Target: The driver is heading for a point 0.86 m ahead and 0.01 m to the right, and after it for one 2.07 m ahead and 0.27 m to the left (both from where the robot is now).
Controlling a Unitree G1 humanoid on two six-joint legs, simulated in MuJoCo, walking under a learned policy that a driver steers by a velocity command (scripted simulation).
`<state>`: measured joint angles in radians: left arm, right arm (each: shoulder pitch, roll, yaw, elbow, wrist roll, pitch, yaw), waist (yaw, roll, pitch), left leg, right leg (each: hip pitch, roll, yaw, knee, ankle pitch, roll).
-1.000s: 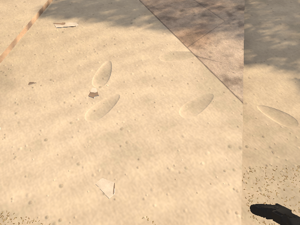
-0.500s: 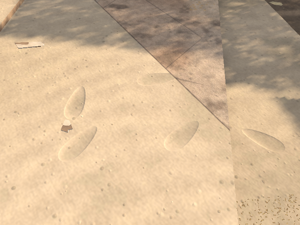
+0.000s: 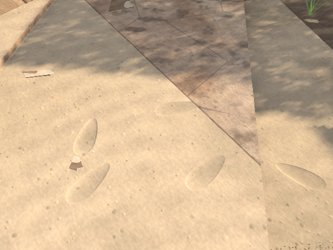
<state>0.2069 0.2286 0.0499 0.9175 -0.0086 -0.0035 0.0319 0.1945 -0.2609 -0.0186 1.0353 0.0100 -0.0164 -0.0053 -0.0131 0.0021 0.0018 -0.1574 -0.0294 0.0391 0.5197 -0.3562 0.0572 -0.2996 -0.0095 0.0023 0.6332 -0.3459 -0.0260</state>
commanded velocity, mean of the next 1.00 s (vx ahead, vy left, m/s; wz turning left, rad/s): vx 0.44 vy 0.00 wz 0.00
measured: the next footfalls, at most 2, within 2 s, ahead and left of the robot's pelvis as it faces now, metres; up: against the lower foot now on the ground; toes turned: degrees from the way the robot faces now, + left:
left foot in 0.66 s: +0.44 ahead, +0.10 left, +0.00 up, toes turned +3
right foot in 1.20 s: +0.77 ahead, -0.15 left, +0.00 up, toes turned -2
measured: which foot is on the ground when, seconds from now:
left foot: down 0.00-0.16, up 0.18-0.64, down 0.66-1.00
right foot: down 0.00-0.68, up 0.70-1.00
